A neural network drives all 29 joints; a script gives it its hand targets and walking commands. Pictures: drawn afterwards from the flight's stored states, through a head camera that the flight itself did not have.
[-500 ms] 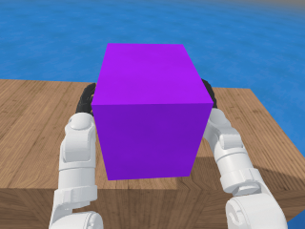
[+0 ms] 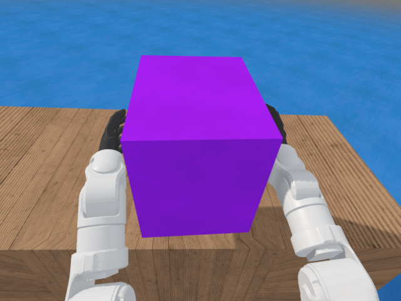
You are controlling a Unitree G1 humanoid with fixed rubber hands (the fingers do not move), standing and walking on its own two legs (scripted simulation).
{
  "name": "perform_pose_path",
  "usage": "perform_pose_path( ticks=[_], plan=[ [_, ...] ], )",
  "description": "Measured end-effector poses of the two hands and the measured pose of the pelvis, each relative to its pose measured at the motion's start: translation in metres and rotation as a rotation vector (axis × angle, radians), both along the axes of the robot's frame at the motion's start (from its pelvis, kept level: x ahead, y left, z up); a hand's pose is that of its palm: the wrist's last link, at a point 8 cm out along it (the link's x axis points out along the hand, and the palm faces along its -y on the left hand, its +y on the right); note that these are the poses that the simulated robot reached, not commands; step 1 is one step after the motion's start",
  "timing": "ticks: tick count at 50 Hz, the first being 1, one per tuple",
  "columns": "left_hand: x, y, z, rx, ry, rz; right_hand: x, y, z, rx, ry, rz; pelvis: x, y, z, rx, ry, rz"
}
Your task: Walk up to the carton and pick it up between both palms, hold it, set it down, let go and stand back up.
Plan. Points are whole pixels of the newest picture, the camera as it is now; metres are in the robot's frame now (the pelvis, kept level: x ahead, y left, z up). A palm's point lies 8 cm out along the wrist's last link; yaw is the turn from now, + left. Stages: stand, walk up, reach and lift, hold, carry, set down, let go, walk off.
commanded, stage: hold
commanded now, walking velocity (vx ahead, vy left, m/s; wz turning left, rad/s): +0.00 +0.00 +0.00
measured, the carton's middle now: (194, 142) +0.40 +0.00 +0.16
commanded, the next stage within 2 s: none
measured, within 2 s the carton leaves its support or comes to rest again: neither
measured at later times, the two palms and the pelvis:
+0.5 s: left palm (111, 151) +0.35 +0.16 +0.18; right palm (273, 145) +0.36 -0.15 +0.18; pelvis +0.00 +0.00 +0.00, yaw +0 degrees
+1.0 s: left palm (112, 151) +0.35 +0.16 +0.18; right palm (274, 146) +0.36 -0.15 +0.18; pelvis +0.00 +0.00 +0.00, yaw +0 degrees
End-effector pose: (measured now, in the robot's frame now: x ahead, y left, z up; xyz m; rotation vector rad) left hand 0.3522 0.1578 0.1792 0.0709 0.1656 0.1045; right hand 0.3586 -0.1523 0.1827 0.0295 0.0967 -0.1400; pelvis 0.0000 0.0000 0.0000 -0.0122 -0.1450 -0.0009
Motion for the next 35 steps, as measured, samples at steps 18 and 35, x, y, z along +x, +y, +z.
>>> perform_pose_path(
  ticks=[18, 35],
  plan=[
    [0.0002, -0.0012, 0.0002, -0.006, 0.015, 0.0, -0.0007, -0.0014, -0.0034, -0.007, 0.015, -0.002, -0.0041, -0.0017, 0.0002, 0.004, 0.002, -0.01],
    [0.0007, 0.0, -0.0026, 0.0, 0.011, -0.005, -0.0008, -0.0002, -0.0048, -0.006, 0.011, -0.004, -0.0009, 0.0004, -0.0001, 0.001, -0.005, -0.005]
  ],
)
